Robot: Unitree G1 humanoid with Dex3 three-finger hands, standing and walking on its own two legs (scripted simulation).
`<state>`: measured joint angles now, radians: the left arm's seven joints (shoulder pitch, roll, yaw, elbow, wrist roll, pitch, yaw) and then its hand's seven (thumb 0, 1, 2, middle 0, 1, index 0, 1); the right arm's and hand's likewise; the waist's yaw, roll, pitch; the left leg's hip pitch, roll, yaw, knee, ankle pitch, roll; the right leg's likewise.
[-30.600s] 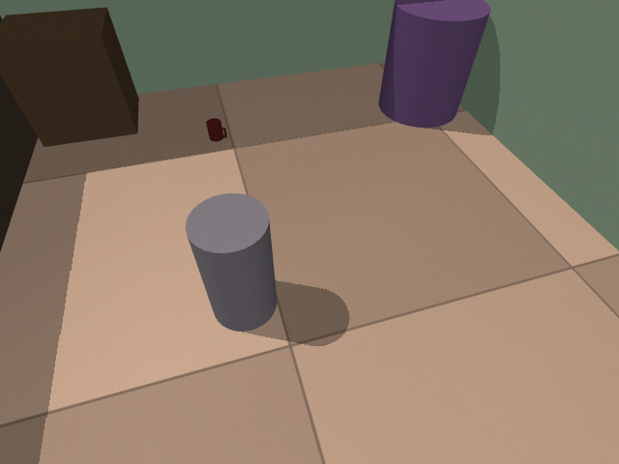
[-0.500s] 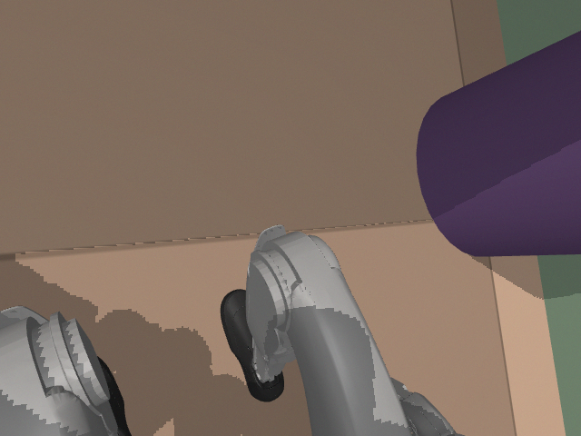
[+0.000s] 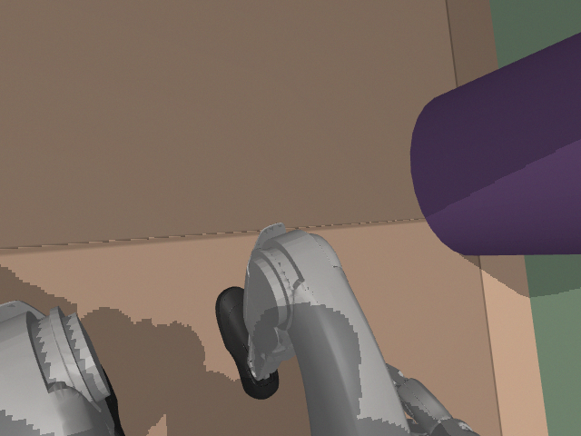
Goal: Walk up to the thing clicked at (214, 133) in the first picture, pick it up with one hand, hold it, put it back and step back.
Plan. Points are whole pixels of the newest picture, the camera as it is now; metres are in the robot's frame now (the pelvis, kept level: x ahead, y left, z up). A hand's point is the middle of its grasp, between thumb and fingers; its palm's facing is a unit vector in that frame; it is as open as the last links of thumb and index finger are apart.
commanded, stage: rest palm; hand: left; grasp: from above
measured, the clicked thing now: out of the picture +0.48 +0.39 -0.26
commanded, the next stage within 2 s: none
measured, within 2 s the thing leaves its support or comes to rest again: neither
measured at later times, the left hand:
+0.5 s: hand out of the picture +0.47 +0.40 -0.22, palm faces -0.43 -0.15 -0.89, open 14.1 cm
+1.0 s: hand out of the picture +0.47 +0.40 -0.22, palm faces -0.44 -0.15 -0.89, open 13.5 cm
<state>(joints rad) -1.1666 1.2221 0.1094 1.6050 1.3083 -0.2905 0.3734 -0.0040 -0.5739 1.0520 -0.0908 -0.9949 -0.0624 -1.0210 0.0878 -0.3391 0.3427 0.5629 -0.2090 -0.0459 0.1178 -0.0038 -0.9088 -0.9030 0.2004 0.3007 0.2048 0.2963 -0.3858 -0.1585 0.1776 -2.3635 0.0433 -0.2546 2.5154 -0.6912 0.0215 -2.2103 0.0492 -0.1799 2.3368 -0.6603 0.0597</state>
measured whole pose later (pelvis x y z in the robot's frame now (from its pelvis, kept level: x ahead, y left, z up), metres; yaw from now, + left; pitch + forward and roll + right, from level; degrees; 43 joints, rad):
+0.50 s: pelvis +0.00 +0.00 +0.00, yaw -1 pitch +28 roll -16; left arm -1.17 1.25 0.10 1.62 1.29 -0.29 0.38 0.00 -0.55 1.05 -0.10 -1.03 -0.07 -1.05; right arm 0.08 -0.34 0.37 0.57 -0.21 -0.06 0.11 0.00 -0.91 -0.90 0.20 0.30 0.21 0.30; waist -0.40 -0.17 0.19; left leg -2.36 0.05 -0.26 2.52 -0.69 0.02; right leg -2.21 0.06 -0.19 2.34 -0.65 0.07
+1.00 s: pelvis +0.00 +0.00 +0.00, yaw -1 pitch +27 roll -16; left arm -1.16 1.26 0.10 1.59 1.29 -0.29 0.35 0.00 -0.48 1.08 -0.13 -1.05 -0.11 -1.07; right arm 0.07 -0.35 0.38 0.55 -0.22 -0.04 0.10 0.00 -0.91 -0.90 0.20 0.30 0.21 0.30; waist -0.39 -0.17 0.20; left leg -2.36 0.05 -0.27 2.52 -0.69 0.03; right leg -2.20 0.06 -0.19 2.33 -0.64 0.06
